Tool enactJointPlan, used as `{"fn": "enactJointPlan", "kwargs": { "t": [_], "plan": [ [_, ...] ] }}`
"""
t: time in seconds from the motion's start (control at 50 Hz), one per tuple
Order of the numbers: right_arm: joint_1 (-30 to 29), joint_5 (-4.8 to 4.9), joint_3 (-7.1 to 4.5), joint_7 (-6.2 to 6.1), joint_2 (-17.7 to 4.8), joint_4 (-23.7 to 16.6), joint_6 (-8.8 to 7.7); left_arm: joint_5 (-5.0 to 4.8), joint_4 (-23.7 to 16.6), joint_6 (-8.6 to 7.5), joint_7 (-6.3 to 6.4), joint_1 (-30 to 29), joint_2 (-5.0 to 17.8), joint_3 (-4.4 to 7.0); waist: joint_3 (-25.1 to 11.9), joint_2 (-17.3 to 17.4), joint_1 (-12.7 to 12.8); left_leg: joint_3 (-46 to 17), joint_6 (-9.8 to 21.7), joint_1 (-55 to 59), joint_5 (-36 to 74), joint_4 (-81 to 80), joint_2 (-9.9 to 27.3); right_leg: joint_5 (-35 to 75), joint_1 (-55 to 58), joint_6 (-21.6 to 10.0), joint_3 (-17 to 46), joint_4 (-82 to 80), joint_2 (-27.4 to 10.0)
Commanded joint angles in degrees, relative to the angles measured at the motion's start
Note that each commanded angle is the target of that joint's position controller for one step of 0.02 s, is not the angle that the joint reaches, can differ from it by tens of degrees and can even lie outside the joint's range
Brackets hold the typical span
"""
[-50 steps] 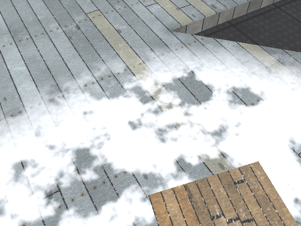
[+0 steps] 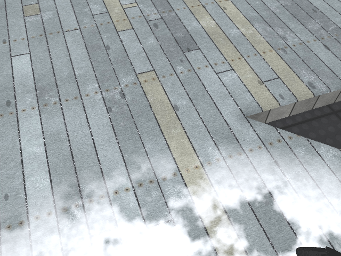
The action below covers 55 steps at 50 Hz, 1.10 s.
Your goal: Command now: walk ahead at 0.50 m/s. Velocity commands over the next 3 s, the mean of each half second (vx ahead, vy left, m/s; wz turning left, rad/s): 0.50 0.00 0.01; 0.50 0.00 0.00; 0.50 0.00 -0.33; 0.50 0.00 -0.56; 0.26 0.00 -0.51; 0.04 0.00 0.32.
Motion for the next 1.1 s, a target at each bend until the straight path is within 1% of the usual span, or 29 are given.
{"fn": "enactJointPlan", "kwargs": {
  "t": [0.02, 0.04, 0.06, 0.12, 0.18, 0.28, 0.34, 0.4, 0.44, 0.46, 0.48, 0.5, 0.52, 0.54, 0.56, 0.58, 0.62, 0.66, 0.72, 0.8, 0.9, 0.96, 0.98, 1.0, 1.02, 1.04, 1.06, 1.08, 1.1],
  "plan": [
    [12.95, -0.16, -2.63, -0.54, -8.95, 0.77, 0.14, -1.1, -6.47, -2.93, -0.29, -4.86, 7.67, 1.26, -8.4, 4.88, -7.19, -27.7, 11.24, 33.18, -4.36, -15.63, 18.07, 4.98, -31.93, -1.06, 2.02, 16.84, -4.97],
    [10.26, -0.61, -2.29, -0.37, -7.59, 0.61, 0.03, -0.14, -6.62, -2.8, -0.13, -6.08, 7.26, 1.51, -5.11, 3.52, -5.58, -23.45, 11.01, 26.67, 1.18, -17.41, 16.24, 8.18, -30.05, -0.59, 1.58, 13.73, -6.52],
    [8.89, -1.11, -1.93, -0.3, -6.48, 0.6, -0.27, 0.09, -6.33, -2.26, -0.15, -4.79, 6.6, 1.63, -4.74, 4.98, -3.59, -20.58, 10.65, 22.63, 4.64, -18.94, 14.85, 10.39, -26.43, -0.32, 2.07, 11.93, -7.93],
    [8.74, -0.4, -2.11, -0.24, -6.86, 1.85, -1.09, 0.38, -5.96, -0.5, 0.12, -3.87, 3.84, 1.22, -3.23, 5.18, -1.77, -15.23, 11.57, 17.22, 7.86, -22.93, 13.6, 13.16, -24.36, 1.26, 1.24, 6.93, -8.83],
    [10.78, -0.4, -2.54, -1.0, -8.58, 3.52, -0.97, 1.04, -7.9, -0.25, 0.19, -9.68, 3.37, 1.03, -0.82, 3.73, -2.85, -11.65, 11.5, 17.04, 9.15, -24.98, 13.01, 21.71, -28.18, 2.77, 0.92, -2.08, -9.16],
    [15.06, 0.24, -2.7, -1.71, -10.01, 6.29, -0.3, 0.64, -10.22, -1.11, -0.77, -19.13, 1.94, 0.27, 1.03, 3.63, -6.21, -6.11, 8.95, 18.19, 8.3, -25.14, 10.93, 34.33, -24.51, 2.72, -1.7, -18.19, -6.27],
    [17.89, 0.59, -2.84, -1.84, -10.38, 8.37, 0.49, 0.21, -11.98, -1.45, -1.58, -23.24, 2.46, 0.2, 2.07, 3.77, -7.32, -6.71, 8.59, 23.82, 8.54, -22.97, 13.34, 32.79, -25.67, 1.66, -1.43, -22.44, -5.41],
    [17.89, 0.81, -3.24, -2.24, -11.14, 9.52, 1.45, 0.21, -12.69, -1.9, -2.39, -22.96, 3.97, 0.58, 1.46, 4.75, -5.81, -7.6, 7.19, 29.22, 14.01, -18.91, 15.75, 26.76, -24.07, -0.62, -1.5, -25.19, -4.54],
    [15.91, 0.84, -3.28, -2.47, -11.54, 9.44, 2.11, 0.43, -10.48, -2.09, -2.27, -14.94, 6.28, 1.89, -3.2, 5.41, -0.96, -5.47, 5.34, 29.32, 29.06, -9.57, 13.76, 24.67, -12.04, -2.8, -4.46, -27.26, -1.55],
    [16.17, 0.4, -2.57, -2.63, -9.86, 9.09, 2.32, 0.66, -7.63, -2.06, -1.77, -5.59, 9.24, 3.35, -9.54, 3.94, 2.73, -3.07, 3.62, 24.37, 29.47, 1.83, 10.57, 26.23, 1.95, -4.75, -3.6, -26.17, -2.43],
    [20.79, -0.5, -0.88, -2.4, -5.11, 7.36, 1.67, 1.72, -6.34, -1.87, -1.31, 2.48, 14.9, 4.72, -19.19, -5.86, 2.86, 0.12, 0.04, 5.3, 11.55, 23.2, 4.4, 24.53, 24.6, -11.82, 15.85, -25.11, -16.33],
    [23.49, -0.42, 0.12, -2.05, -2.2, 8.28, 0.44, 0.79, -5.25, -1.46, -1.62, 5.02, 14.16, 4.53, -24.07, -15.28, 2.47, -4.83, -1.75, -9.25, -25.29, 35.98, -2.96, 13.88, 33.61, -17.04, 36.79, -33.95, -22.72],
    [18.39, 1.1, -1.41, -1.6, -8.18, 7.68, -0.49, 0.2, -5.65, -1.48, -1.6, 2.86, 9.77, 3.13, -17.85, -10.09, 3.58, -9.02, -0.81, -15.89, -25.0, 41.76, 0.49, 6.75, 29.55, -14.58, 34.14, -36.36, -21.06],
    [13.79, 1.96, -1.74, -1.48, -9.46, 6.28, -1.06, 0.33, -6.57, -1.5, -1.44, -1.74, 8.26, 2.64, -10.59, -7.32, 2.54, -7.27, 0.0, -18.1, -19.43, 41.12, 3.46, 8.25, 21.53, -12.52, 26.79, -37.79, -19.39],
    [11.34, 1.46, -1.78, -1.78, -9.13, 5.93, -1.13, 0.83, -7.24, -1.5, -1.41, -5.49, 6.91, 2.23, -6.43, -3.98, 1.06, -5.95, -0.06, -16.34, -14.37, 38.3, 5.88, 12.56, 13.68, -11.66, 21.31, -39.57, -17.32],
    [11.09, 0.83, -2.1, -2.01, -8.6, 6.04, -0.72, 1.42, -7.57, -1.68, -1.54, -7.88, 5.2, 1.76, -3.8, -3.88, -0.8, -6.08, -0.25, -13.23, -10.93, 35.08, 7.69, 17.14, 7.43, -10.96, 17.04, -41.5, -15.27],
    [13.34, 0.54, -1.94, -2.12, -6.28, 6.85, 0.5, 1.68, -7.33, -2.16, -1.69, -9.07, 4.25, 1.55, -3.57, -5.11, -3.15, -6.19, -0.94, -8.12, -8.01, 32.21, 8.95, 21.59, 2.05, -11.19, 12.88, -44.59, -13.64],
    [12.14, 0.17, -1.82, -2.31, -5.28, 6.45, 1.28, 1.34, -6.42, -2.64, -1.44, -8.21, 5.48, 1.87, -2.26, -4.0, -3.69, -5.66, -2.05, -9.28, -5.06, 28.63, 9.39, 25.99, 0.35, -12.01, 9.53, -46.55, -13.37],
    [6.54, -0.26, -1.7, -2.25, -4.83, 4.76, 1.26, 1.19, -4.99, -2.43, -0.52, -5.7, 6.81, 2.25, -0.61, -2.51, -2.52, -5.38, -3.4, -12.92, 3.81, 18.99, 9.5, 29.94, 1.91, -11.56, 5.78, -47.78, -12.66],
    [-1.04, 0.09, -0.92, -1.47, -3.18, 3.06, 0.63, 0.53, -3.23, -2.02, 0.11, -2.28, 7.67, 2.41, 1.06, -2.47, 0.07, -2.96, -3.42, -9.72, 13.61, 5.74, 7.16, 29.63, 2.54, -9.7, 1.04, -48.31, -10.69],
    [-7.75, 0.66, -0.65, -0.01, -3.95, 0.33, 0.02, -0.07, -0.4, -0.69, 0.45, 1.87, 8.53, 2.89, 3.0, -2.46, 1.52, -3.2, -1.68, -11.17, 10.38, -1.53, 5.73, 31.29, 11.67, -9.25, 1.8, -44.79, -14.62],
    [-3.76, 0.63, -1.44, 0.49, -6.19, 1.0, -0.4, -0.24, -0.11, 0.26, 0.86, 0.55, 9.48, 3.36, 0.19, -4.05, -1.81, -1.62, 0.71, -3.93, 4.38, -3.55, 3.52, 44.14, 15.37, -7.59, 1.7, -38.52, -15.69],
    [2.45, 0.46, -2.44, 0.34, -7.84, 2.87, -0.45, -0.24, -0.3, 0.64, 0.94, -0.67, 9.2, 3.23, -3.56, -3.96, -5.38, 0.21, 2.07, 4.94, 4.44, -4.87, 1.66, 52.69, 14.5, -6.4, -0.13, -31.29, -13.71],
    [12.06, 0.17, -3.86, -0.15, -10.83, 5.84, -0.39, 0.24, -0.81, 0.85, 1.05, -0.49, 7.52, 2.52, -10.21, -2.39, -9.18, -1.08, 4.08, 19.78, 5.61, -3.47, 2.92, 51.46, 8.58, -4.65, -2.41, -19.39, -10.48],
    [19.96, -0.98, -5.2, -0.6, -16.5, 7.17, -0.19, 1.16, -2.48, 0.18, 0.68, 4.46, 2.47, 0.82, -19.73, 8.06, -8.88, -21.95, 11.45, 42.88, 2.76, -2.77, 17.32, 31.46, -11.55, -1.1, -5.26, 2.38, -3.76],
    [21.5, -0.02, -4.72, -0.45, -14.59, 7.97, 0.15, 0.63, -1.46, -1.04, 0.3, 6.04, 0.0, -0.1, -24.58, 16.74, -8.8, -42.39, 16.73, 50.3, -7.19, -12.2, 24.32, -4.04, -25.33, 0.48, 0.03, 15.8, 3.24],
    [18.41, 0.24, -3.38, -0.54, -10.75, 7.42, 0.04, -1.1, -2.29, -2.07, -0.03, 1.37, 6.36, 1.57, -17.36, 11.27, -9.71, -37.7, 13.67, 44.77, -12.93, -14.26, 22.7, -3.64, -31.3, -0.73, 5.16, 21.03, -0.33],
    [14.28, -0.15, -2.84, -0.83, -8.86, 6.56, -0.05, -2.16, -3.72, -2.56, -0.09, -3.26, 7.28, 1.85, -10.75, 8.66, -8.72, -29.19, 11.2, 36.97, -11.41, -15.46, 20.91, 1.34, -32.68, -1.56, 3.82, 20.16, -3.36],
    [10.49, -0.55, -2.33, -0.81, -7.2, 6.34, -0.32, -1.8, -3.95, -2.44, 0.21, -5.27, 6.71, 1.94, -6.13, 5.36, -6.96, -22.98, 9.81, 28.89, -7.56, -17.81, 18.72, 6.1, -30.77, -1.44, 2.86, 16.45, -5.76]
  ]
}}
